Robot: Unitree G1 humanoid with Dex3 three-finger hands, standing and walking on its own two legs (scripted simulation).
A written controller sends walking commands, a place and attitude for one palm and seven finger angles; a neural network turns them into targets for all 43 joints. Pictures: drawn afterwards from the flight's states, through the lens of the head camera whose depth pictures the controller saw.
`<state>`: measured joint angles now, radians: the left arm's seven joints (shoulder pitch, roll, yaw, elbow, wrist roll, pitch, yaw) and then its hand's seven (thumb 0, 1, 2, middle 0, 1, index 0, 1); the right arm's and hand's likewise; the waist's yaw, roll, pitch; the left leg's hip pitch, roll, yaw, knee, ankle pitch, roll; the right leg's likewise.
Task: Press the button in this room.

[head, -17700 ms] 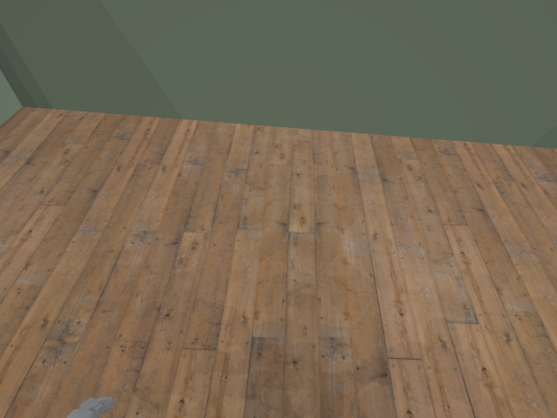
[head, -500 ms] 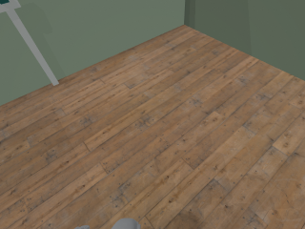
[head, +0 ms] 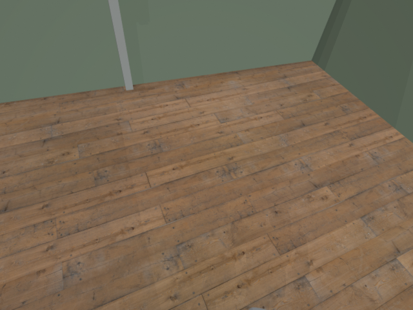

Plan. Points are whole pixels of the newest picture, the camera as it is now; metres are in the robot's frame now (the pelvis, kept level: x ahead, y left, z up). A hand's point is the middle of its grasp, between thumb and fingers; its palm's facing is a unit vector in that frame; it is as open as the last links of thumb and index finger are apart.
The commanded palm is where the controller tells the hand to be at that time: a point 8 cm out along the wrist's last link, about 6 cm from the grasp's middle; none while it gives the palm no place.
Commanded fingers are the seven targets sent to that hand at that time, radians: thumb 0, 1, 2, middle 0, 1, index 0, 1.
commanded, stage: turn or walk to find it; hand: left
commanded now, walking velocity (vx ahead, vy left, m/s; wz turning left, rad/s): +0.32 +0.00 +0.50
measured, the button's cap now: out of the picture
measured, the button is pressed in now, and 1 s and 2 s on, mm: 0 0 0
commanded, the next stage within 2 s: stand and wait in 1.72 s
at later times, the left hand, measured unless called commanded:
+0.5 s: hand out of the picture +0.09 +0.12 -0.15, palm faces +0.29 -0.92 -0.26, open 7.3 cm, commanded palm none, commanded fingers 0.00 0.90 0.90 -0.20 -0.30 -0.20 -0.30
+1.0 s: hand (129, 304) +0.17 +0.18 -0.19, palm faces +0.47 -0.87 -0.16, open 7.4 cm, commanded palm none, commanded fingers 0.00 0.90 0.90 -0.20 -0.30 -0.20 -0.30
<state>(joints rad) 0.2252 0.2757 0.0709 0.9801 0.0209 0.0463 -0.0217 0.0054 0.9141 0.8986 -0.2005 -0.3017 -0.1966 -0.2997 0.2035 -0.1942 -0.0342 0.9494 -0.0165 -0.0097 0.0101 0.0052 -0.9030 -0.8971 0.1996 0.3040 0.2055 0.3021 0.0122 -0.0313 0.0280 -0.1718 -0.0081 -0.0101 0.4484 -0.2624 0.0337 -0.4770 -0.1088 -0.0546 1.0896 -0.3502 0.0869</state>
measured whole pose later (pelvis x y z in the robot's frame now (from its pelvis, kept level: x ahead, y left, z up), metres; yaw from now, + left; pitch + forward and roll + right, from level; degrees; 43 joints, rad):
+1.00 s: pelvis +0.29 +0.05 -0.01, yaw +23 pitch -2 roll +0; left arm 0.38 0.14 0.03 1.12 0.02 -0.02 0.00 0.01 0.91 0.90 -0.20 -0.30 -0.20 -0.30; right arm 0.14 -0.15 -0.06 0.99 0.00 -0.09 -0.01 -0.02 -0.93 -0.90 0.20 0.30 0.21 0.30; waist 0.04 -0.02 0.08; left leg -0.24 -0.01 0.16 0.54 -0.27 0.07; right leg -0.44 -0.15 -0.09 1.24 -0.39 0.03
